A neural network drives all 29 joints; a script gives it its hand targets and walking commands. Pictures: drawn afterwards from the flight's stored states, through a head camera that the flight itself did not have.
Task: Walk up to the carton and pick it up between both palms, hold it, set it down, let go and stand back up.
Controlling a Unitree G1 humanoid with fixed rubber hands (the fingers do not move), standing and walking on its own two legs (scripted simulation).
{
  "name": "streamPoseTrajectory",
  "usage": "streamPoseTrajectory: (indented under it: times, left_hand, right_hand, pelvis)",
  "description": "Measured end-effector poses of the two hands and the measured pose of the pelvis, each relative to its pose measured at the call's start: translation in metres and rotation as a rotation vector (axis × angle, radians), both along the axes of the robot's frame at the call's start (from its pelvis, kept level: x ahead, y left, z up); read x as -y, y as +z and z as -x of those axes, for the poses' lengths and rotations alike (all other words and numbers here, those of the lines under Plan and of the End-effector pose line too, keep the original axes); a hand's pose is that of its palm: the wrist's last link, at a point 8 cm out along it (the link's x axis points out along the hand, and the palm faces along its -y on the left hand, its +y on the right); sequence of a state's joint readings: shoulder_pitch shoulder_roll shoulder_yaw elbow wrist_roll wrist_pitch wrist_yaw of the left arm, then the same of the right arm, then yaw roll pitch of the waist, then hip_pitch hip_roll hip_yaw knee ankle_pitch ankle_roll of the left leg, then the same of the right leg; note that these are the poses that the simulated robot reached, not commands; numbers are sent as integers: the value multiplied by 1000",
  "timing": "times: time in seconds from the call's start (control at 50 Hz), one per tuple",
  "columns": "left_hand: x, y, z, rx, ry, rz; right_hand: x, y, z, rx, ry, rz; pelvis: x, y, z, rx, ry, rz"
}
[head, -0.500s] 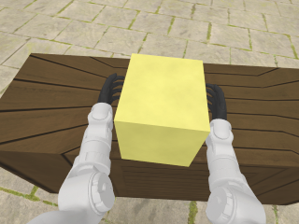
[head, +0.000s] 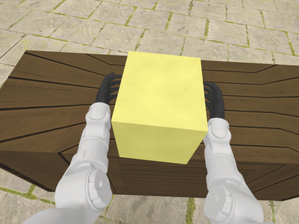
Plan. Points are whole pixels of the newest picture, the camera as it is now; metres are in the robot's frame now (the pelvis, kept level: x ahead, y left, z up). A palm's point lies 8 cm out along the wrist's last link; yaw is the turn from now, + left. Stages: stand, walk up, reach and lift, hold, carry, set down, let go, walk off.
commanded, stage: set down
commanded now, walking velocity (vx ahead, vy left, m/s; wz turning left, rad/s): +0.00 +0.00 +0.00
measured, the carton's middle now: (158, 109) +0.43 -0.05 +0.00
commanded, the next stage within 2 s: none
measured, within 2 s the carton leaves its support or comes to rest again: neither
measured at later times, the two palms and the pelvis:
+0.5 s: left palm (106, 100) +0.44 +0.11 +0.04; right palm (210, 115) +0.38 -0.19 +0.02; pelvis +0.01 +0.00 -0.01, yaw -4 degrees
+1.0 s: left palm (97, 77) +0.44 +0.12 +0.14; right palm (252, 94) +0.37 -0.26 +0.13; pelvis -0.04 -0.01 -0.02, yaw -3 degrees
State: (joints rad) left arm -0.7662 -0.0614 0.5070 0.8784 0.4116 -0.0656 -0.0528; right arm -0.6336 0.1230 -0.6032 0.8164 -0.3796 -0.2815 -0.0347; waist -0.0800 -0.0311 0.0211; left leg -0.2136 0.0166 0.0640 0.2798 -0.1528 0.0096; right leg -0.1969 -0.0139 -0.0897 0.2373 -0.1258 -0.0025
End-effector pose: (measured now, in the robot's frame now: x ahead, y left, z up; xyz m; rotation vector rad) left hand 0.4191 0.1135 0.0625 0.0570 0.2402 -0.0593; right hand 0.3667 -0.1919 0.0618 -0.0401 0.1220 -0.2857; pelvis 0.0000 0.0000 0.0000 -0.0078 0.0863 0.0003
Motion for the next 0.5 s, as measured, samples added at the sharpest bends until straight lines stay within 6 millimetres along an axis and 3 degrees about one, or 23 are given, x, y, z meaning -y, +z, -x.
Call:
streamPoseTrajectory:
  times: [0.26,0.4,0.5]
  left_hand:
    - [0,-4,-2,-14,-1,-15]
    - [3,-19,-14,-46,7,-52]
    - [2,-25,-22,-57,12,-53]
  right_hand:
    - [1,-1,-2,-31,13,25]
    - [3,-30,-7,-143,25,-23]
    - [2,-38,-17,-156,25,-41]
  pelvis:
    - [-2,0,-2,30,-21,-2]
    - [-4,-4,-4,-58,-53,7]
    - [-4,-9,-6,-133,-59,13]
